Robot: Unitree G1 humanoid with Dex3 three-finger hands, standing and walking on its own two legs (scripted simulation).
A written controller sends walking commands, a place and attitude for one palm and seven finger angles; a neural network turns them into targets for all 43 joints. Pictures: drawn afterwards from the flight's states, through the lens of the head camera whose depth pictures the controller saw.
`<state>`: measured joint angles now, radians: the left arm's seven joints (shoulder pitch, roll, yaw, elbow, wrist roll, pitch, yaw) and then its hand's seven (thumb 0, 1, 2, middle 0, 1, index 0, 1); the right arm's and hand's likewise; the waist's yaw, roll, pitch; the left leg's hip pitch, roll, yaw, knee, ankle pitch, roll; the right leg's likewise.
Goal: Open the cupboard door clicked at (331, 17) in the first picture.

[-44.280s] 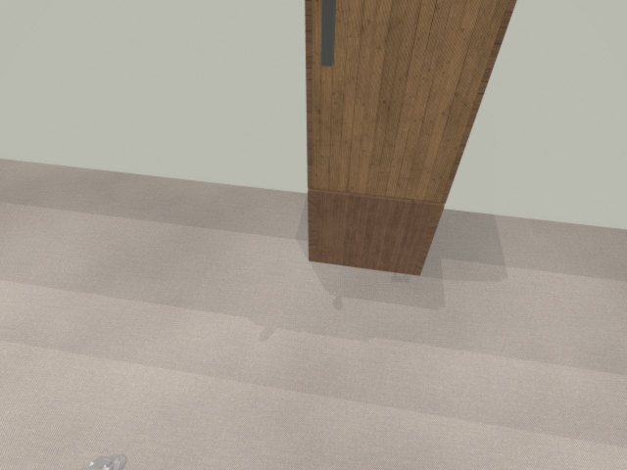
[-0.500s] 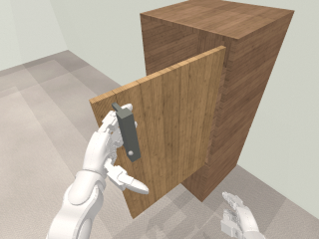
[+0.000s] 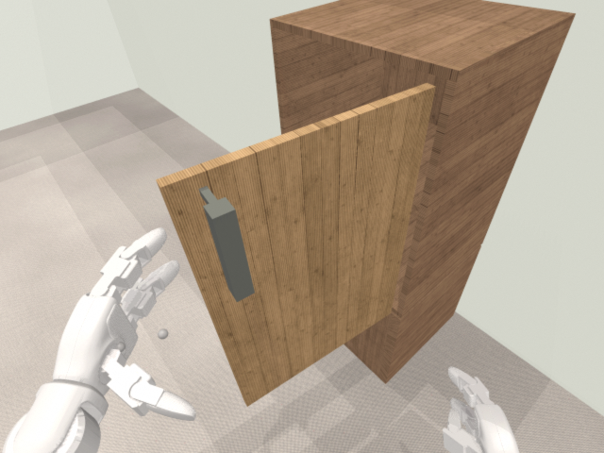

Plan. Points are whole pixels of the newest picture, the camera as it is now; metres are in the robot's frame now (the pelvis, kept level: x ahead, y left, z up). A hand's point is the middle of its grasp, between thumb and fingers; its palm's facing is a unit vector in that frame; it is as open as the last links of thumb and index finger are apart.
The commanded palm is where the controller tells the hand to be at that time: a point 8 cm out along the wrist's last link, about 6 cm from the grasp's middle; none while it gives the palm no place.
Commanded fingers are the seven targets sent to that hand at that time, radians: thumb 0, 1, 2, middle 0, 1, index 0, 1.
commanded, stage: slide the hand sideways off the handle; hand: left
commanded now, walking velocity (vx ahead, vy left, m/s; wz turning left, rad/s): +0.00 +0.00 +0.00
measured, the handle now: (224, 243) +0.31 +0.13 +0.16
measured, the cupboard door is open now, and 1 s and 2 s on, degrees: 82 82 82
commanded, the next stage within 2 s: draw the hand back to the body in 0.12 s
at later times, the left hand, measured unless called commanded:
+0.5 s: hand (131, 336) +0.19 +0.19 +0.16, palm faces +0.01 -1.00 -0.09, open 16.3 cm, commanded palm +0.14 +0.25 +0.17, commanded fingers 0.00 -0.50 0.30 -0.15 -0.30 -0.15 -0.30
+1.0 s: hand (93, 324) +0.20 +0.24 +0.16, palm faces +0.34 -0.87 -0.36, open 14.1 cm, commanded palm +0.15 +0.29 +0.17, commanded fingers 0.00 0.20 0.60 -0.17 -0.30 -0.17 -0.30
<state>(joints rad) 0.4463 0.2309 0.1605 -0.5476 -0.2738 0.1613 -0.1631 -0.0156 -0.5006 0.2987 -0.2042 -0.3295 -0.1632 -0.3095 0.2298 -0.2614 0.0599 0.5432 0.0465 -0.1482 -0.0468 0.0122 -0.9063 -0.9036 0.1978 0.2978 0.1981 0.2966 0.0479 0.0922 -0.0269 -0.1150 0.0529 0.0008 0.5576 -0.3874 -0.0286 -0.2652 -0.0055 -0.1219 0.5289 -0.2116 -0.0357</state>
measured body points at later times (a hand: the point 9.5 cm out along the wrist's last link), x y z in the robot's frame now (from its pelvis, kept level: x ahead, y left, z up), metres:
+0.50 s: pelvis +0.00 +0.03 +0.00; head -0.04 +0.01 +0.45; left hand +0.18 +0.25 +0.16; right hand +0.20 -0.16 -0.06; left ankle -0.05 +0.14 -0.73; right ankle +0.05 -0.10 -0.73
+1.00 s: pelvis +0.01 +0.02 +0.01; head +0.00 +0.01 +0.45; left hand +0.17 +0.29 +0.18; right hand +0.19 -0.19 -0.07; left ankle -0.05 +0.14 -0.73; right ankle +0.05 -0.10 -0.73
